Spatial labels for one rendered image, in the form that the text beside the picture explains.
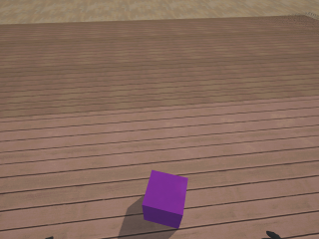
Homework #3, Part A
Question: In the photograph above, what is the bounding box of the carton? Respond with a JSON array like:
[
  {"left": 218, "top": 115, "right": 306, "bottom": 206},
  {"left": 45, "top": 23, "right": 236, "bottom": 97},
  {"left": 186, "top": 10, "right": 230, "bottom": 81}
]
[{"left": 142, "top": 170, "right": 188, "bottom": 229}]

